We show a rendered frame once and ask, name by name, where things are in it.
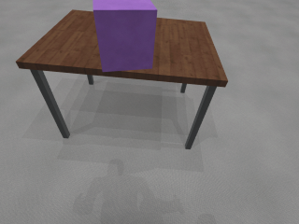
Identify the carton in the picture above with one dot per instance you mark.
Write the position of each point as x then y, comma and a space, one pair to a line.
125, 32

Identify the table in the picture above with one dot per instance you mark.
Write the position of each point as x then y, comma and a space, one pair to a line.
183, 53

